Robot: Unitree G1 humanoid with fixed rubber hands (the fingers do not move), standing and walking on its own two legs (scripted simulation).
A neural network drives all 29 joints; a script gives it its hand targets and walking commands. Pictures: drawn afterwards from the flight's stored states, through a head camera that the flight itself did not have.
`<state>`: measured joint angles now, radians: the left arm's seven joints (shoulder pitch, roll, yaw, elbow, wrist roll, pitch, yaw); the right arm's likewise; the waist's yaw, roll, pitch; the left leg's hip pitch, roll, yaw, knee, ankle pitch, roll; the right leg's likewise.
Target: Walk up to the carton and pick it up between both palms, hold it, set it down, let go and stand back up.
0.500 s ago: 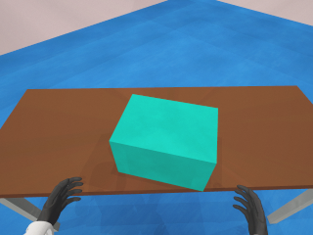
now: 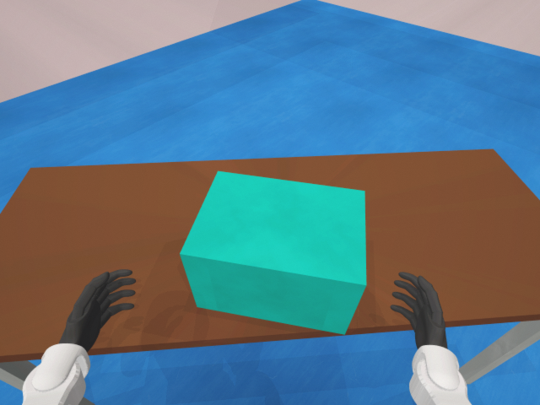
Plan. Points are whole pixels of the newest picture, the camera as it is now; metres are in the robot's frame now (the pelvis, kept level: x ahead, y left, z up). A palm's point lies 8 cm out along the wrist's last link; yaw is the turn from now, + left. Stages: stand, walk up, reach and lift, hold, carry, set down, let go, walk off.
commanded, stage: reach and lift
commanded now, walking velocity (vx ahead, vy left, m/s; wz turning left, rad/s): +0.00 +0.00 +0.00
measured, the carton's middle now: (279, 250) +0.41 -0.01 -0.04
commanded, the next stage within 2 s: none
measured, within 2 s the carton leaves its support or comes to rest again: neither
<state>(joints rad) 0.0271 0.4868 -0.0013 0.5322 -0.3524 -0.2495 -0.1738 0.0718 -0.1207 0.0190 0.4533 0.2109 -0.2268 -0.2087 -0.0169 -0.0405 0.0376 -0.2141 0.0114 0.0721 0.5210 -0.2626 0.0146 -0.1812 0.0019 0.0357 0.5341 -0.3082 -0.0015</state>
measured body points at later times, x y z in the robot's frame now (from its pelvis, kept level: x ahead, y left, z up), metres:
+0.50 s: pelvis +0.00 +0.00 +0.00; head +0.01 +0.01 +0.45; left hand +0.33 +0.26 +0.05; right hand +0.29 -0.22 +0.03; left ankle +0.01 +0.11 -0.73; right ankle -0.01 -0.12 -0.73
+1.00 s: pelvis +0.00 +0.00 +0.01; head +0.02 +0.01 +0.45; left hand +0.42 +0.23 +0.09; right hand +0.35 -0.24 +0.07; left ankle +0.01 +0.11 -0.73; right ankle -0.01 -0.12 -0.73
